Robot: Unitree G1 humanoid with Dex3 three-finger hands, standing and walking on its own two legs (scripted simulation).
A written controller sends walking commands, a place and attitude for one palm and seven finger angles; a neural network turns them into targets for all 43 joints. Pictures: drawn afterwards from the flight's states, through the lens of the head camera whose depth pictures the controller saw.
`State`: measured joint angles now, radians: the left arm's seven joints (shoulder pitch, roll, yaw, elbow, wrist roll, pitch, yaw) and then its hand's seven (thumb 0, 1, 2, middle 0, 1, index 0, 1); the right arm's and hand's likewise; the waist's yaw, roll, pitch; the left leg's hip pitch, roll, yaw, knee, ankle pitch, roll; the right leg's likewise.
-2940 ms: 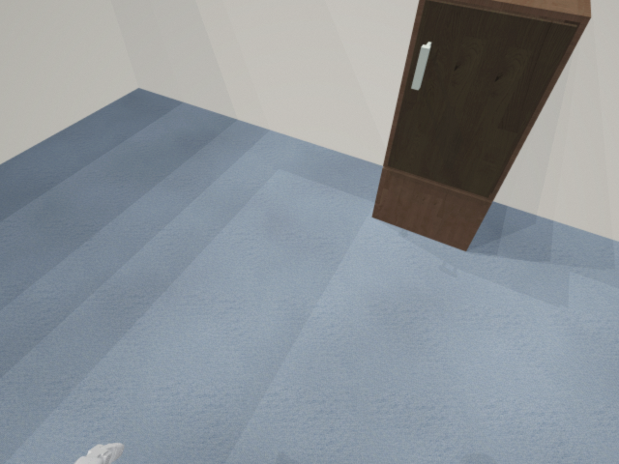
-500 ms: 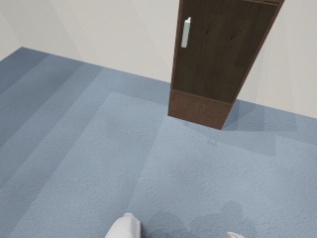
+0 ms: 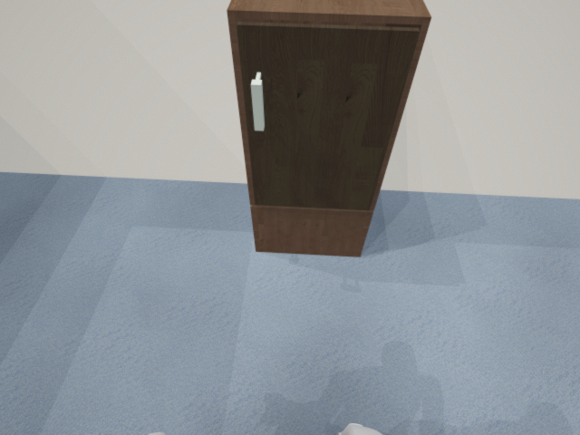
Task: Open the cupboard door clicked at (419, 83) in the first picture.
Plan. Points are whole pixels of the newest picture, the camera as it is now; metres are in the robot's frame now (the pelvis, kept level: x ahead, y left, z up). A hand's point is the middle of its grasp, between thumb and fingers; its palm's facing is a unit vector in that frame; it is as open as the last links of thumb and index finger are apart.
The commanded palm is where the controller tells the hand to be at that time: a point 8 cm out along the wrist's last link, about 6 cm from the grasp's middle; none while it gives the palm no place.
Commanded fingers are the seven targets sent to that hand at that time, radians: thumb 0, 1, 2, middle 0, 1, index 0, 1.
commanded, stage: take the last steps up to it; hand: left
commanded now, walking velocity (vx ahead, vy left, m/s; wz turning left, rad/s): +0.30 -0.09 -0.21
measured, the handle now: (259, 101) +0.85 +0.09 -0.02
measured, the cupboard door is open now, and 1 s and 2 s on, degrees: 0 0 0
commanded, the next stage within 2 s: come to a stop and stand still in 0.80 s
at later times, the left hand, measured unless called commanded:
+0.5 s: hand out of the picture +0.14 +0.20 -0.18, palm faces -0.04 -0.99 -0.14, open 7.3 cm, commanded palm none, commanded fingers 0.00 0.90 0.90 -0.20 -0.30 -0.20 -0.30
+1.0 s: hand (240, 311) +0.36 +0.10 -0.16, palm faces -0.07 -0.97 -0.23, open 7.1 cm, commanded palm none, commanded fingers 0.00 0.90 0.90 -0.20 -0.30 -0.20 -0.30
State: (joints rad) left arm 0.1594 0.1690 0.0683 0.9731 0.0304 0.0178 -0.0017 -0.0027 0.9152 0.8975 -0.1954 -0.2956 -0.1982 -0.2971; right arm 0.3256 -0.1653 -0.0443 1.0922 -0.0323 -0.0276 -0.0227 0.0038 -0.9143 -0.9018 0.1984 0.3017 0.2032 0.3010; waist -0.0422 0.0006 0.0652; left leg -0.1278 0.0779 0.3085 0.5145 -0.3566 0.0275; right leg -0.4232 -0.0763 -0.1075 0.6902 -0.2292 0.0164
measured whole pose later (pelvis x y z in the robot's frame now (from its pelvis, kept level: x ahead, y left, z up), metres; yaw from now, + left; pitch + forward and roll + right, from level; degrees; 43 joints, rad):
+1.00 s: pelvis +0.26 -0.07 +0.00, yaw -6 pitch -1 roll -1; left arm 0.17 0.16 0.06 1.05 0.02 -0.05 0.04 -0.02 0.95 0.90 -0.20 -0.30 -0.20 -0.30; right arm 0.30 -0.14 -0.05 1.11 -0.02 0.00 -0.03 0.01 -0.91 -0.90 0.20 0.30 0.20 0.30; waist -0.03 0.03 0.06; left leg -0.43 0.12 0.07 1.06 -0.39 -0.01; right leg -0.27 0.00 -0.19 0.48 -0.20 -0.08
